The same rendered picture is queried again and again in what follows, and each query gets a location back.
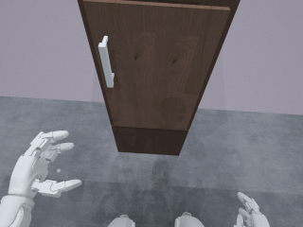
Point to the robot right hand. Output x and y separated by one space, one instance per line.
252 216

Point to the handle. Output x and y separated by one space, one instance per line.
105 61

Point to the left robot thigh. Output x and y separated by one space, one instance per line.
122 222

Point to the robot thigh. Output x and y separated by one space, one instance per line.
187 221
122 222

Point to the right robot thigh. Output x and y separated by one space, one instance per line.
187 221

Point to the cupboard door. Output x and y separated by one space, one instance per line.
160 54

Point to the robot left forearm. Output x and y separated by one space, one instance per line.
15 210

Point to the robot left hand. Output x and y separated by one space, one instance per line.
23 180

